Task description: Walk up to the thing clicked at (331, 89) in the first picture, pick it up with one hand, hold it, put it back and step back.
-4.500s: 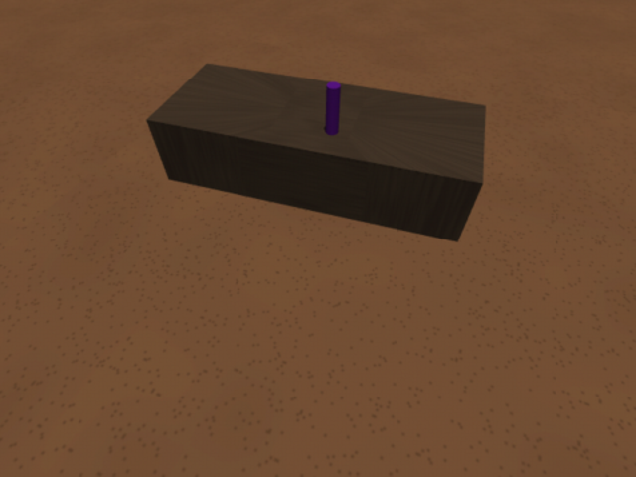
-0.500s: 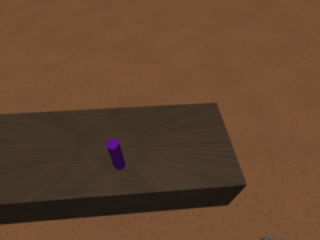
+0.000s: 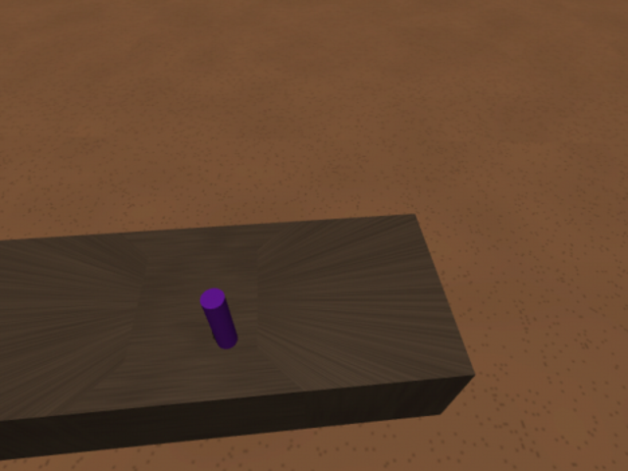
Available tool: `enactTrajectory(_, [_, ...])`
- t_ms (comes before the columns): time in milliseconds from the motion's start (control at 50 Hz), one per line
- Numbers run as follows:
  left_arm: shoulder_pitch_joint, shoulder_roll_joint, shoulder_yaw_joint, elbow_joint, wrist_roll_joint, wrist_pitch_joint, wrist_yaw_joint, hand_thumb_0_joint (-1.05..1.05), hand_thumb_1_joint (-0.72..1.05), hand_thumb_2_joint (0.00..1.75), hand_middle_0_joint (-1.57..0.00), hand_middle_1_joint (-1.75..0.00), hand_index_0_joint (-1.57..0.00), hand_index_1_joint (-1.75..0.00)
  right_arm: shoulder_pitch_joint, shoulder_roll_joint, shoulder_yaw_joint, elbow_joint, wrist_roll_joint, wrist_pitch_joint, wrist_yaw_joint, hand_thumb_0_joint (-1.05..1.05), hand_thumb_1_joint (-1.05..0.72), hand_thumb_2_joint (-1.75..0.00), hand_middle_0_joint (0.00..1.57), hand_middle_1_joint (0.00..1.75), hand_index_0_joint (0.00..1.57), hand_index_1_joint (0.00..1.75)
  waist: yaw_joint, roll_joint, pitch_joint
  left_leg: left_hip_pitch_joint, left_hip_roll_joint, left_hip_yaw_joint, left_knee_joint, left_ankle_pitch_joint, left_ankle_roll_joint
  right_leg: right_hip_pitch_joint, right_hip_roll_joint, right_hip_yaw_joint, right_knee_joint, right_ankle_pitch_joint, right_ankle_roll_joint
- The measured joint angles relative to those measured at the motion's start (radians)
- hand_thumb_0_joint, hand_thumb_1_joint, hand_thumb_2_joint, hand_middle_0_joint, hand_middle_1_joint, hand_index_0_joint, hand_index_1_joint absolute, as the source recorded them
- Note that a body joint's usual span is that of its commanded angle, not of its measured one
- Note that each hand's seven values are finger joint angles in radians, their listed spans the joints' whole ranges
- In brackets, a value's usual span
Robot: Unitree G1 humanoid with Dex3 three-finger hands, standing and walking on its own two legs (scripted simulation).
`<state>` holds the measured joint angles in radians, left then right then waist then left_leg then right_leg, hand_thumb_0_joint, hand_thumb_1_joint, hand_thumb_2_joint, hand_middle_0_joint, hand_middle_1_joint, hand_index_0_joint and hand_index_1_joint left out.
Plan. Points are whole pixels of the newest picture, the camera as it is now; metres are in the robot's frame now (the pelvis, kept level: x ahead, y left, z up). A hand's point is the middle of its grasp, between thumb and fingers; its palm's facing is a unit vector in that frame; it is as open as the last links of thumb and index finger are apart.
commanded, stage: walk up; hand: left
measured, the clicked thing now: (220, 320) +0.51 +0.22 -0.35
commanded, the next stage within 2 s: stand in 0.54 s
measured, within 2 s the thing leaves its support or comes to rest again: neither
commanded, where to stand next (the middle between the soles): +0.05 -0.01 m, yaw +1 degrees
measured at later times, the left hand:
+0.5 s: hand out of the picture +0.09 +0.25 -0.16, palm faces -0.01 -0.95 -0.31, open 7.4 cm
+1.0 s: hand out of the picture +0.10 +0.26 -0.15, palm faces -0.02 -0.94 -0.34, open 7.4 cm
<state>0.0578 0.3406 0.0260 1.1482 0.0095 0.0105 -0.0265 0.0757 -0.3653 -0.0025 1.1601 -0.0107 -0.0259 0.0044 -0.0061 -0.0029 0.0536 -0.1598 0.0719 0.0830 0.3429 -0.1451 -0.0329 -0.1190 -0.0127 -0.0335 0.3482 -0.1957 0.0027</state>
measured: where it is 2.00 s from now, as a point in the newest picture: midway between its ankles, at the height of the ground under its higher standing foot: outside the picture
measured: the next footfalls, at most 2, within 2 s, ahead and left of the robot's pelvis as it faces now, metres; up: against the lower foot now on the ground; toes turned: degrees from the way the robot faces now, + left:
none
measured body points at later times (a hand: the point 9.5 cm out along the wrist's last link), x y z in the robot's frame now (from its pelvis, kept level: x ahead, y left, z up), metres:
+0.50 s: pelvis +0.01 +0.01 +0.00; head +0.02 +0.01 +0.45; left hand +0.09 +0.30 -0.14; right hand +0.09 -0.30 -0.13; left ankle +0.02 +0.14 -0.75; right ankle +0.00 -0.12 -0.75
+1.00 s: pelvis +0.01 +0.01 +0.00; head +0.02 +0.00 +0.45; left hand +0.10 +0.31 -0.13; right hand +0.10 -0.29 -0.13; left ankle +0.02 +0.14 -0.75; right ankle +0.00 -0.12 -0.75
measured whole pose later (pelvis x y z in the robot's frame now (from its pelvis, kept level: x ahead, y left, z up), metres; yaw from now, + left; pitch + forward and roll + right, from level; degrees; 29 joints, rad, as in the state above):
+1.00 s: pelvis +0.01 +0.01 +0.00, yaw +0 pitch -2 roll +0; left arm 0.09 0.35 0.00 1.14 0.01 -0.01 -0.01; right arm 0.08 -0.34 0.00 1.16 -0.01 -0.01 0.01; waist 0.00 0.00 0.05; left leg -0.12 0.06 0.09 0.30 -0.14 -0.03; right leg -0.08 -0.02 -0.03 0.30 -0.19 0.01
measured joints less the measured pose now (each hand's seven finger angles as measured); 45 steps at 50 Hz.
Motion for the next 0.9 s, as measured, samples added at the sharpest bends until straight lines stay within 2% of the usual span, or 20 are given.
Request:
enactTrajectory(540, [0.021,0.000,0.003,0.000,0.005,0.003,0.004,0.01,0.91,0.89,-0.20,-0.30,-0.20,-0.30,-0.004,0.020,-0.004,-0.005,-0.002,0.001,-0.001,0.00,-0.90,-0.90,0.20,0.29,0.20,0.30,0.007,-0.008,-0.008,0.020,-0.011,0.010,-0.022,-0.004,0.008,0.018,-0.010,0.009,-0.023,0.000,0.010])
enactTrajectory(900, [0.025,0.011,-0.019,-0.005,0.002,-0.020,0.016,0.01,0.91,0.89,-0.20,-0.30,-0.20,-0.30,-0.002,0.023,0.001,0.000,-0.003,0.016,0.010,0.00,-0.90,-0.90,0.20,0.29,0.20,0.30,0.002,0.001,-0.006,0.038,-0.014,0.005,-0.043,0.002,0.006,0.037,-0.012,0.002,-0.041,0.002,0.010])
